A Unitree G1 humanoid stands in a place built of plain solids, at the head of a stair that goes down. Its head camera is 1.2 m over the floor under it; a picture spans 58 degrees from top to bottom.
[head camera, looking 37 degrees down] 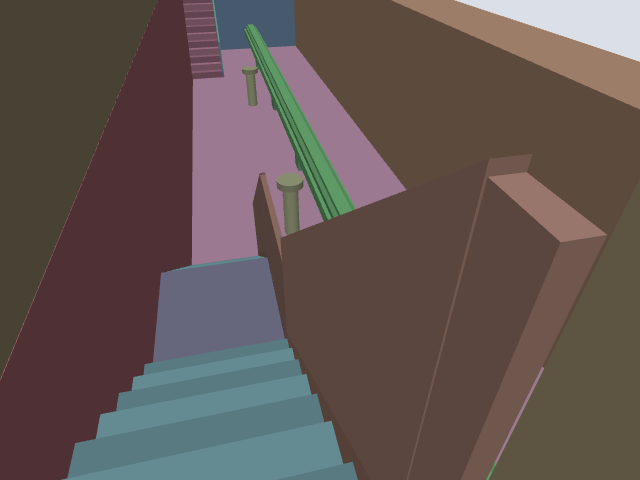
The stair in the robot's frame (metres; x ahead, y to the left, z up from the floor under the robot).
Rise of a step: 0.21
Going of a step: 0.27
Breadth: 1.07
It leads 13 degrees to the left of straight ahead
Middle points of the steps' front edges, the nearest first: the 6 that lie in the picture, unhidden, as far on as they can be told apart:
0.83 0.47 -0.41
1.09 0.54 -0.62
1.35 0.60 -0.83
1.61 0.66 -1.04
1.87 0.72 -1.25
2.13 0.78 -1.46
